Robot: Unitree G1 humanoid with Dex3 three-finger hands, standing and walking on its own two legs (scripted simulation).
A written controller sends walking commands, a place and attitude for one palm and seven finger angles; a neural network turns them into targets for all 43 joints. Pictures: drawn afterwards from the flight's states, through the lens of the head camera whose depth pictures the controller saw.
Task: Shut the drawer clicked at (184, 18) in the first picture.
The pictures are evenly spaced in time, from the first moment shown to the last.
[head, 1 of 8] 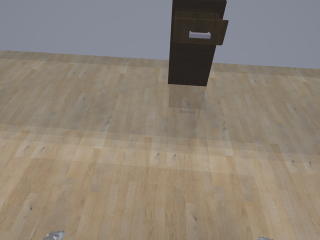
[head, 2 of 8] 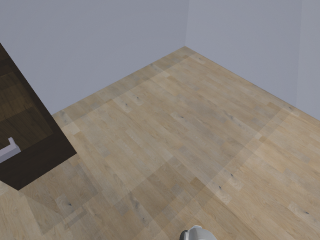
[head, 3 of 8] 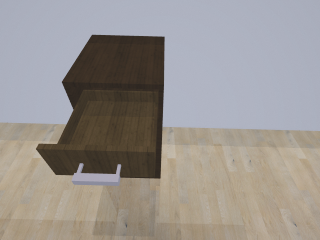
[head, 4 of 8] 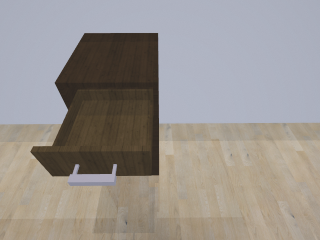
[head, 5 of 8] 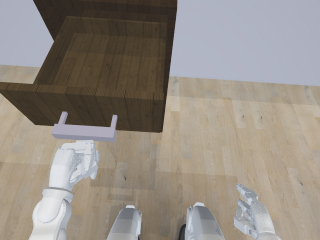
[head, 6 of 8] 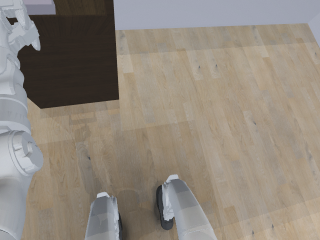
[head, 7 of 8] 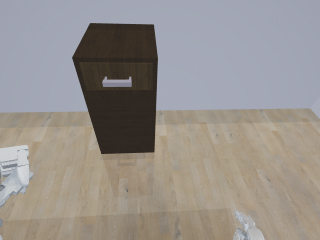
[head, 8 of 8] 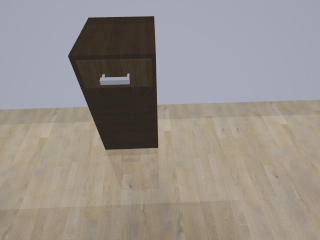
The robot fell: no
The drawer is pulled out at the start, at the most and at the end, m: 0.30 0.30 0.00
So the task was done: yes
